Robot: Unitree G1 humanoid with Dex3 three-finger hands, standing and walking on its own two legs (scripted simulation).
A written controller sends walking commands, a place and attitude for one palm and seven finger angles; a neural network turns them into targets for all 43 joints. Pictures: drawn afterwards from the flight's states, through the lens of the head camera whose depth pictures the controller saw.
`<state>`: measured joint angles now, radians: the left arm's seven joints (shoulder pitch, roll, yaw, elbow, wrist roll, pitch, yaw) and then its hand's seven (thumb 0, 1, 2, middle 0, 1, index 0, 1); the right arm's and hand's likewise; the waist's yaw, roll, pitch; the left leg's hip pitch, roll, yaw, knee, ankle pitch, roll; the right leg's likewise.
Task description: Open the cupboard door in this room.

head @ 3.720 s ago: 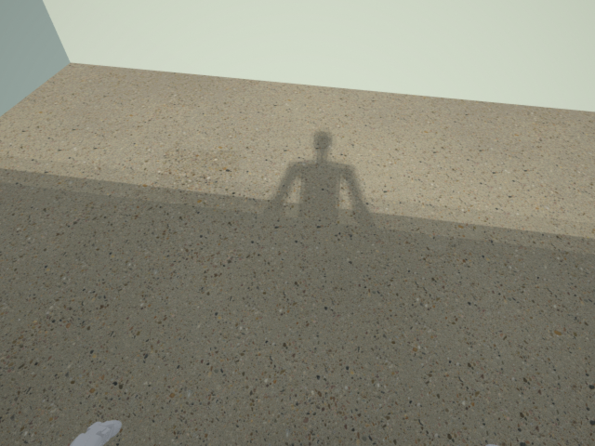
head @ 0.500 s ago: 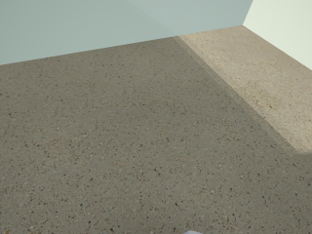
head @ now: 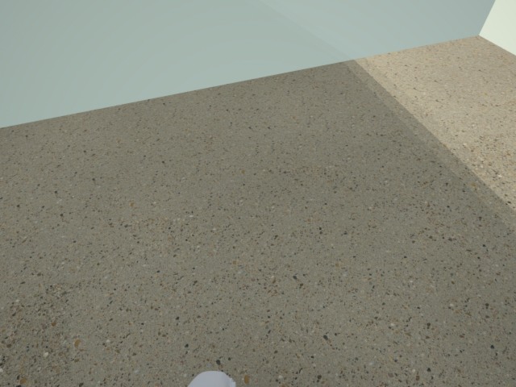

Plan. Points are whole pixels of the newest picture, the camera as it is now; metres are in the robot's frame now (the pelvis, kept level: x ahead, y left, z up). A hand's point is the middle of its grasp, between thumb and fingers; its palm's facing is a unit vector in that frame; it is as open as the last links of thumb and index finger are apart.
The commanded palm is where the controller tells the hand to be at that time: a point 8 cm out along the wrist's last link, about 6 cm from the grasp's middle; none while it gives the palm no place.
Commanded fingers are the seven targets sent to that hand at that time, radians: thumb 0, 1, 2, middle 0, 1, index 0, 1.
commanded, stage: turn or walk to find it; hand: left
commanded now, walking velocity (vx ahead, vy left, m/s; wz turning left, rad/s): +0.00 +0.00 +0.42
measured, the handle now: out of the picture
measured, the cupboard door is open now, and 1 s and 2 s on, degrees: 0 0 0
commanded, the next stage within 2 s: none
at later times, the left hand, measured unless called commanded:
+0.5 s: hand out of the picture -0.01 +0.28 -0.17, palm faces +0.25 -0.94 -0.25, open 7.4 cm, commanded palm none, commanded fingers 0.00 0.90 0.90 -0.20 -0.30 -0.20 -0.30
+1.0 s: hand out of the picture -0.06 +0.19 -0.15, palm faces +0.43 -0.86 -0.27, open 7.3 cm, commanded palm none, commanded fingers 0.00 0.90 0.90 -0.20 -0.30 -0.20 -0.30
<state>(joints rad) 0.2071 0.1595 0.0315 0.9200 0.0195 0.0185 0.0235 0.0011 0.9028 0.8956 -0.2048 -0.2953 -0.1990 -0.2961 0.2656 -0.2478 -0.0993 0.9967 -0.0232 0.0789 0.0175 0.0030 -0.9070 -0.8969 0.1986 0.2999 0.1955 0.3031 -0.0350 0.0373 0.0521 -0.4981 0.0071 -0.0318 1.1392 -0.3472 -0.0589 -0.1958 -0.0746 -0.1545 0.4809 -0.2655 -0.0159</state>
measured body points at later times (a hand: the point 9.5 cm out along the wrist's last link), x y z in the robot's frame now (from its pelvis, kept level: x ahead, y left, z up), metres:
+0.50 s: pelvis -0.03 +0.05 +0.00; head -0.01 +0.08 +0.45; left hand -0.02 +0.33 -0.15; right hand +0.11 -0.17 -0.13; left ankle -0.03 +0.15 -0.74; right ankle -0.02 -0.10 -0.67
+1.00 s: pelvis -0.05 -0.01 +0.00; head -0.02 -0.03 +0.45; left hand -0.09 +0.23 -0.13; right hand +0.08 -0.25 -0.16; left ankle -0.14 +0.14 -0.65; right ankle -0.01 -0.09 -0.74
